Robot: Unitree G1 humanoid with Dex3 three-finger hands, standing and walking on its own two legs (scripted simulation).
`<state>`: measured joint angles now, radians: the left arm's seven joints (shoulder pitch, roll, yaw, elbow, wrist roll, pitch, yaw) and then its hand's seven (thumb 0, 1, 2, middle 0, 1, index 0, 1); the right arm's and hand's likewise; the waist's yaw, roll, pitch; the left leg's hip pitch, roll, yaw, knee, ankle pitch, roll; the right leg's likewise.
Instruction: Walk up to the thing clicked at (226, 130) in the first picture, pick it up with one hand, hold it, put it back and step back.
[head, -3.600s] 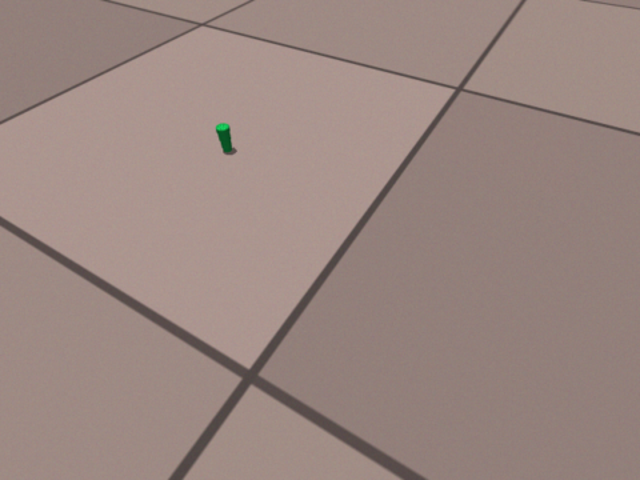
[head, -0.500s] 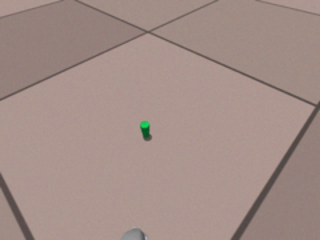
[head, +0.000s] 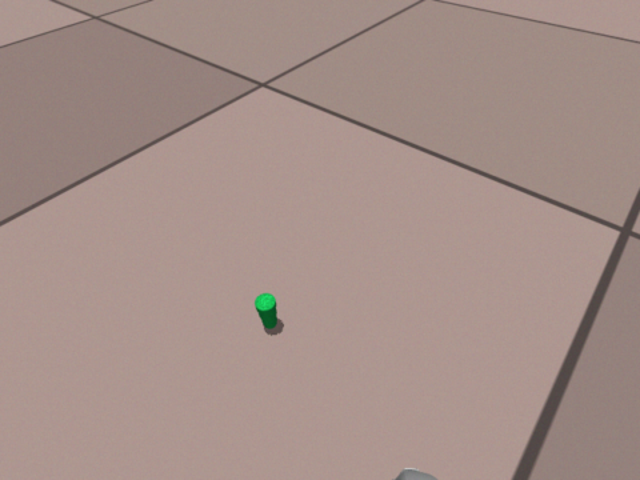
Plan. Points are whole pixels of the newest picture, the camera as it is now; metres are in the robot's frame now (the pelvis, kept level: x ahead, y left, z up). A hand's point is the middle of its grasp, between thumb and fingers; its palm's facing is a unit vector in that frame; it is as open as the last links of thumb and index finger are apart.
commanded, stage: walk up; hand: left
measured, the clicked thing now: (267, 313) +0.77 +0.23 -0.69
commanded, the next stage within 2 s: none
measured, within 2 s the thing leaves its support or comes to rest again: neither
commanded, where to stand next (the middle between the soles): +0.44 +0.01 m, yaw +1 degrees
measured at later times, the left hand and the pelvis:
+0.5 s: hand (153, 454) +0.20 +0.28 -0.16, palm faces +0.01 -0.94 -0.35, open 7.4 cm; pelvis +0.18 +0.00 -0.01, yaw +2 degrees
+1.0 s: hand (194, 330) +0.39 +0.25 -0.13, palm faces +0.00 -0.90 -0.44, open 7.4 cm; pelvis +0.32 -0.03 -0.01, yaw +2 degrees
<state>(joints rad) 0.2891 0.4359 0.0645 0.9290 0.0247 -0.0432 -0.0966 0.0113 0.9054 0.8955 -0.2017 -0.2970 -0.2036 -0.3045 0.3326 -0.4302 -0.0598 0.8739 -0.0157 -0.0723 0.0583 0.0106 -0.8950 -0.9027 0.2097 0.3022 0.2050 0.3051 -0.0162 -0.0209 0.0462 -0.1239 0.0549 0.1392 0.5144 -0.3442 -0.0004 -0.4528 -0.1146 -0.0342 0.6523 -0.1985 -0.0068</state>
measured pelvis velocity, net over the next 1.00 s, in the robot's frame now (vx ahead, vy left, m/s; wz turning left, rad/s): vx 0.32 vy -0.03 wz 0.03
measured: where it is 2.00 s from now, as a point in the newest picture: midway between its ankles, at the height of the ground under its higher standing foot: (339, 434)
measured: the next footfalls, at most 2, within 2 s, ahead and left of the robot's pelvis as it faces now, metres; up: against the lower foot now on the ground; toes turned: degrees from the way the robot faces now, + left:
right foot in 0.04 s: +0.16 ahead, -0.14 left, +0.00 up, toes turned -5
left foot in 0.44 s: +0.30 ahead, +0.12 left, +0.00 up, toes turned +8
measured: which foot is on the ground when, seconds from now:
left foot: down 0.00-0.06, up 0.08-0.42, down 0.44-0.86, up 0.88-1.00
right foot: up 0.00-0.02, down 0.04-0.48, up 0.50-0.84, down 0.86-1.00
